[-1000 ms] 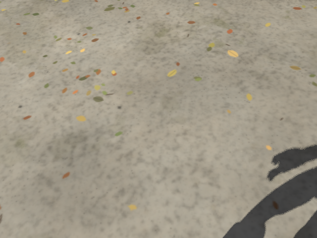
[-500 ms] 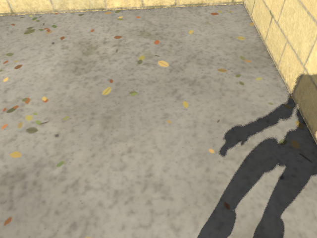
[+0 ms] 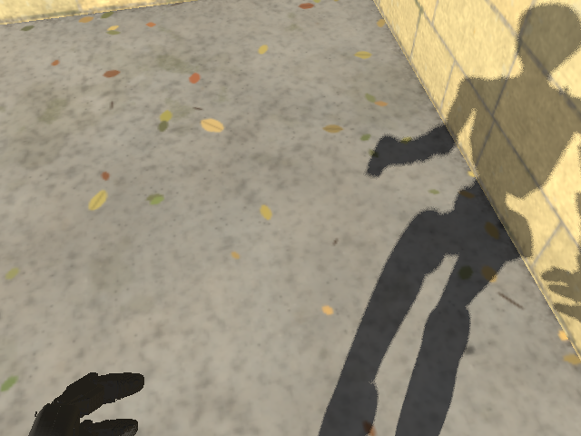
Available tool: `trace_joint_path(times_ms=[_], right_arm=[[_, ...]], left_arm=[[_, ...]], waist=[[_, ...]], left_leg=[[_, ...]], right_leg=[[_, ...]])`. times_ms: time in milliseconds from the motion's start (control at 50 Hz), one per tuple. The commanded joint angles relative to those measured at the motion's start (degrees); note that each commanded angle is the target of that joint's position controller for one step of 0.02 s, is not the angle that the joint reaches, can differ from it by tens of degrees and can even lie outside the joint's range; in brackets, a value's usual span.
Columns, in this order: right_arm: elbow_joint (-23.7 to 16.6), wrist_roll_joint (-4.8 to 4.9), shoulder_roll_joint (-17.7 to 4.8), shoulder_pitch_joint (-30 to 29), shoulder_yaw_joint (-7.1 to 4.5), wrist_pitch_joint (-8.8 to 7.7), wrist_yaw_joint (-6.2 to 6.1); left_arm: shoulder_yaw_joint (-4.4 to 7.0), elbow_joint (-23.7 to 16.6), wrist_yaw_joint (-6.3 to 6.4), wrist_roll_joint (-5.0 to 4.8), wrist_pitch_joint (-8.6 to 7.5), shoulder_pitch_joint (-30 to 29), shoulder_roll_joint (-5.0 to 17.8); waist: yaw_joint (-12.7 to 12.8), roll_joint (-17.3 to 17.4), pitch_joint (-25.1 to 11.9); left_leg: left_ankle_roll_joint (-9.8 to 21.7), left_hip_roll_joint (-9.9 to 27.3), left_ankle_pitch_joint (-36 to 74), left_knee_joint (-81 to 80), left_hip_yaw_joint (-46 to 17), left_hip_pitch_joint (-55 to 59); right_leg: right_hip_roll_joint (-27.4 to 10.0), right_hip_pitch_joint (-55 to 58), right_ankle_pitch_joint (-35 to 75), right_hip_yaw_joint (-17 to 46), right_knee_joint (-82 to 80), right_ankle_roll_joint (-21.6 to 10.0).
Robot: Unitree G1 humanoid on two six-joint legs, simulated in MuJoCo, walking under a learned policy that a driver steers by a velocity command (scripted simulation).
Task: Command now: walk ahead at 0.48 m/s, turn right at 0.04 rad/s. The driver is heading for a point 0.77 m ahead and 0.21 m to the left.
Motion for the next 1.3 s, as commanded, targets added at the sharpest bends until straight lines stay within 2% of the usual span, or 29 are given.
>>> trace_joint_path(times_ms=[20, 40, 60, 140, 200, 280, 380, 420, 460, 480, 500, 520, 540, 560, 600, 700, 800, 900, 960, 1000, 1020, 1040, 1060, 1080, 1100, 1120, 1160, 1220, 1300], right_arm=[[-7.8, 1.72, -8.9, -4.4, -1.41, -3.18, 0.49], [-8.3, 0.91, -8.0, -7.2, -1.15, -3.24, 0.29], [-8.6, -0.09, -7.4, -8.3, -1.36, -3.0, 0.2], [-8.6, -0.36, -4.1, -6.6, -1.0, -0.52, 0.24], [-10.8, -1.17, -3.7, -12.6, -0.74, -0.34, 0.26], [-13.0, -0.73, -2.7, -21.4, -0.01, -1.35, 1.32], [-16.4, -0.17, -4.3, -27.7, -0.32, -1.92, 2.8], [-16.5, -0.25, -5.4, -25.8, -0.8, -2.09, 3.07], [-13.4, -0.55, -8.8, -13.8, -2.77, -2.06, 2.44], [-11.6, -1.07, -12.9, -3.3, -4.01, -1.91, 1.77], [-10.6, -1.63, -17.8, 0.1, -4.97, -1.74, 1.91], [-10.9, -0.63, -12.1, 0.9, -3.6, -1.61, 1.97], [-11.2, -0.59, -10.0, -2.7, -2.83, -1.54, 1.71], [-11.8, -0.81, -8.8, -6.5, -2.42, -1.42, 1.56], [-12.3, -1.89, -6.1, -10.8, -1.59, -1.71, 1.77], [-10.3, -1.15, -7.8, -9.9, -2.3, -2.74, 1.37], [-8.3, -0.33, -9.0, -5.8, -2.52, -1.68, 0.49], [-6.6, 0.28, -10.2, -1.4, -2.94, -0.11, 0.01], [-6.6, 0.32, -11.1, -2.3, -3.42, 0.68, -0.55], [-7.4, -0.25, -8.2, -3.4, -2.37, 0.71, -0.59], [-9.5, -1.88, -3.7, -1.9, -0.88, 0.2, -0.58], [-10.5, 0.18, -1.3, 3.8, -0.16, -0.81, -0.4], [-9.7, 1.66, -7.7, -0.3, -1.78, -0.86, -0.5], [-11.1, 1.67, -9.3, -5.2, -2.39, -0.65, -0.5], [-11.3, 0.99, -8.4, -7.0, -2.41, -0.19, -0.57], [-11.7, 0.51, -7.5, -7.4, -2.61, 0.32, -0.44], [-11.6, 0.84, -5.3, -6.0, -2.55, 1.69, -0.12], [-13.3, -0.29, -3.5, -8.2, -2.24, 2.6, -0.61], [-14.8, -0.94, -1.1, -13.5, -1.02, 1.78, 0.8]], left_arm=[[3.17, 2.1, 0.61, 0.07, 0.28, 20.3, 9.3], [2.71, 1.8, 0.53, 0.12, 0.28, 16.6, 8.4], [2.46, 1.7, 0.25, 0.58, 0.2, 13.8, 7.4], [2.39, 3.1, 0.07, 0.17, -1.37, 11.1, 6.4], [2.77, 4.9, 0.69, 0.24, -1.46, 12.7, 7.6], [3.11, 6.6, 1.36, -0.28, -0.79, 15.7, 9.3], [3.66, 9.5, 1.67, -1.0, 0.49, 20.2, 10.9], [3.87, 10.1, 1.98, -0.98, 1.19, 19.9, 11.5], [3.43, 10.0, 2.31, -0.58, 1.87, 18.6, 11.0], [2.17, 8.7, 2.59, 0.55, 1.83, 19.1, 8.3], [0.12, 7.6, 2.04, 0.23, 0.65, 27.1, 1.4], [0.98, 8.6, 1.76, -0.68, -0.52, 24.1, 6.3], [1.88, 6.9, 1.51, -2.05, -1.05, 18.3, 9.4], [1.57, 5.8, 1.74, -1.68, -1.27, 14.6, 9.0], [1.96, 5.5, 1.95, -0.18, -0.53, 13.5, 8.1], [1.33, 5.0, 2.32, 0.32, 1.55, 11.9, 5.0], [0.64, 2.6, 1.64, 0.31, 0.58, 2.0, 3.2], [0.76, 0.1, -0.03, -0.37, -0.84, -5.8, 3.9], [1.73, 0.6, -0.41, -0.43, -1.7, -2.3, 6.2], [3.83, 3.9, 0.43, 0.47, -2.07, 11.1, 10.4], [5.01, 4.6, 1.06, 1.29, -1.76, 20.6, 15.3], [5.11, 5.7, 0.72, 1.35, -1.06, 22.2, 16.2], [3.79, 5.3, 0.85, 0.76, -0.85, 20.4, 10.6], [2.94, 5.2, 1.11, 0.36, -0.72, 17.0, 8.1], [2.29, 5.3, 1.01, 0.62, -0.7, 13.5, 6.5], [2.06, 5.6, 0.94, 0.88, -0.82, 11.0, 5.3], [2.2, 6.2, 1.03, 1.13, -1.44, 8.4, 4.8], [2.91, 8.0, 1.25, 1.37, -2.1, 8.1, 7.0], [3.21, 9.5, 2.2, 0.65, -0.86, 8.2, 8.6]], waist=[[10.8, -10.0, -13.8], [9.1, -4.4, -9.4], [7.2, -3.0, -6.4], [2.7, -4.3, -3.2], [3.6, -2.5, -0.3], [6.9, -2.4, 1.5], [8.6, -3.0, 2.4], [7.0, -4.2, 0.9], [0.7, -4.5, -7.0], [-3.1, 0.0, -15.8], [0.9, 15.8, -23.8], [-1.9, 13.1, -25.2], [-1.8, 9.4, -15.9], [-0.2, 4.1, -11.0], [3.7, 3.5, -6.2], [5.4, 3.0, -2.6], [1.9, 2.5, 0.0], [-0.4, 3.6, 1.5], [2.7, 5.8, -0.3], [9.4, 4.3, -9.6], [11.8, -5.5, -19.7], [9.2, -20.2, -25.7], [10.8, -11.9, -18.5], [10.5, -8.2, -11.3], [8.6, -4.7, -7.5], [6.8, -5.7, -4.6], [4.6, -7.2, -2.7], [3.3, -4.3, -0.2], [4.9, -4.5, -1.9]], left_leg=[[2.2, 1.2, 2.8, 29.2, -2.6, -39.2], [2.2, 3.6, 7.6, 26.6, -1.4, -37.2], [1.9, 4.9, 10.4, 23.5, -1.1, -35.0], [0.5, 6.7, 15.2, 17.2, -0.7, -30.4], [-0.8, 6.9, 24.1, 7.9, -0.3, -33.7], [-0.5, 4.0, 36.0, -8.0, 2.3, -29.4], [1.9, 2.3, 31.2, -15.9, 2.0, -31.0], [3.4, 0.9, 26.4, -17.5, 3.1, -27.4], [6.3, -2.7, 25.8, -19.1, 6.5, -9.8], [9.8, 5.9, 29.8, -16.3, -2.7, 8.1], [19.5, 19.5, 16.6, -22.1, -31.7, 28.8], [19.3, 19.9, 9.2, -28.8, -40.5, 30.0], [16.6, 18.2, 10.0, -29.6, -31.6, 23.4], [15.1, 16.2, 15.5, -30.1, -24.6, 15.0], [14.1, 12.6, 25.0, -33.2, -16.8, 2.6], [15.3, 10.9, 31.5, -39.2, -8.3, -3.6], [12.3, 7.7, 32.0, -39.5, -2.8, -1.6], [11.9, 9.8, 29.2, -34.9, -6.3, 2.9], [10.2, 11.0, 31.7, -29.7, -9.4, 4.7], [6.9, 5.7, 36.9, -13.4, -5.9, -1.8], [3.8, -0.1, 19.3, 6.3, -2.0, -16.2], [1.8, -5.1, -5.8, 20.8, -2.7, -32.9], [1.6, -1.6, -2.9, 26.6, -5.8, -38.3], [1.6, 0.5, 2.5, 26.9, -4.2, -39.8], [1.3, 2.6, 6.8, 25.3, -3.4, -37.3], [1.0, 4.1, 9.7, 22.6, -3.6, -35.2], [0.5, 5.5, 12.3, 20.7, -3.1, -30.8], [-1.2, 4.0, 14.9, 13.3, -2.7, -30.2], [-0.9, 2.0, 27.8, -4.8, 1.9, -22.4]], right_leg=[[-20.8, 44.5, -9.4, 35.1, -16.6, -12.8], [-18.2, 36.0, -2.3, 28.3, -17.5, -11.6], [-16.1, 29.3, 2.7, 23.8, -19.1, -11.2], [-13.5, 19.3, 8.0, 15.6, -25.6, -12.0], [-12.3, 18.6, 10.2, 11.3, -27.4, -11.6], [-10.3, 18.6, 8.7, 6.4, -27.5, -9.1], [-14.7, 29.0, 9.4, 8.3, -23.1, -7.9], [-15.4, 32.2, 16.4, 8.4, -19.4, -6.6], [-11.3, 30.5, 33.0, 4.9, -4.6, -4.1], [-8.2, 19.8, 21.4, 2.4, 12.3, -1.8], [2.6, -4.4, -16.3, 3.0, 34.0, 2.5], [1.7, -11.6, -24.8, 11.0, 41.3, 2.4], [-1.2, -16.0, -21.0, 10.0, 42.8, 1.9], [-4.3, -14.9, -15.7, 8.0, 40.2, 1.7], [-7.6, -9.0, -10.3, 7.7, 34.2, 1.8], [-9.0, -8.7, -3.2, 6.6, 24.5, 4.0], [-7.1, -8.0, 11.1, 4.8, 6.6, 4.5], [-3.9, -5.6, 10.0, 4.3, -3.4, 4.3], [-2.5, 1.5, 4.6, 4.3, -7.1, 2.5], [-4.6, 23.4, 6.3, 5.2, -7.5, -1.3], [-17.8, 42.9, 7.8, 18.8, -4.4, -5.9], [-26.1, 53.2, -6.6, 42.4, -13.1, -12.5], [-24.0, 48.1, -15.0, 39.7, -16.1, -10.4], [-22.4, 40.6, -13.4, 30.9, -17.1, -8.4], [-19.9, 33.2, -8.1, 24.9, -18.8, -7.5], [-18.1, 27.6, -4.5, 20.3, -20.7, -7.3], [-16.3, 21.6, 0.4, 13.2, -24.2, -7.1], [-16.0, 18.6, 22.9, 5.8, -24.1, -8.5], [-12.7, 18.3, 29.7, -2.7, -22.4, -7.1]])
